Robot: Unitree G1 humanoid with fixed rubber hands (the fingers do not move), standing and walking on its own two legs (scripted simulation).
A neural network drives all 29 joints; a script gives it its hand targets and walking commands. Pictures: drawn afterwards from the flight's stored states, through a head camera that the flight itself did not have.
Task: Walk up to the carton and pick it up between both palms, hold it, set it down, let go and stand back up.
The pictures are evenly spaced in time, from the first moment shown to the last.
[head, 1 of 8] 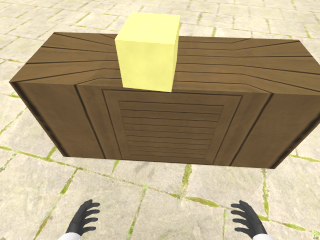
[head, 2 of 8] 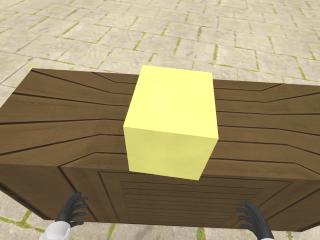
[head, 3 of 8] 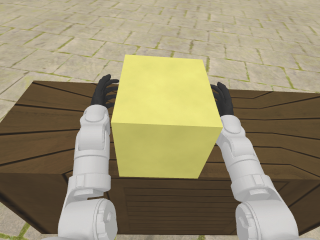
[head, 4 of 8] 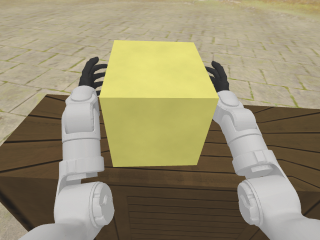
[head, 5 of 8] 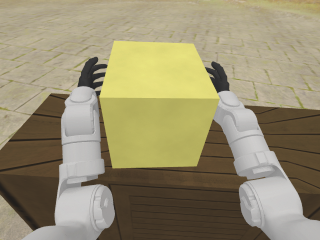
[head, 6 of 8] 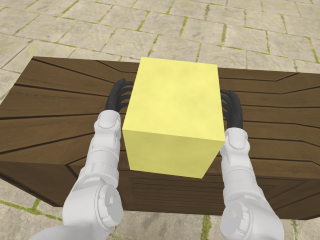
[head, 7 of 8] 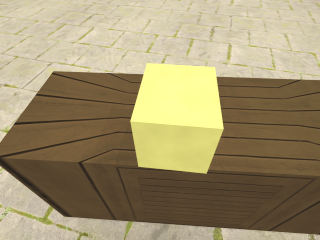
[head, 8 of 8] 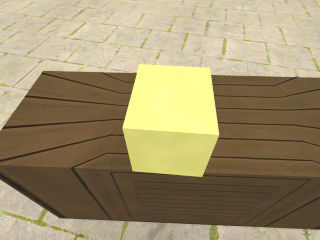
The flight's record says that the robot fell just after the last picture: no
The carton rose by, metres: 0.19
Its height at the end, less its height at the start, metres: +0.00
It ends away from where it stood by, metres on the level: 0.03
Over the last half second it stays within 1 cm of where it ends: yes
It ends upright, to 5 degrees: yes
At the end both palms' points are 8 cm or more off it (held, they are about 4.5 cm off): yes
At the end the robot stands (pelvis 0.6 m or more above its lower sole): yes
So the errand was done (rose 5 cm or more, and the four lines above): yes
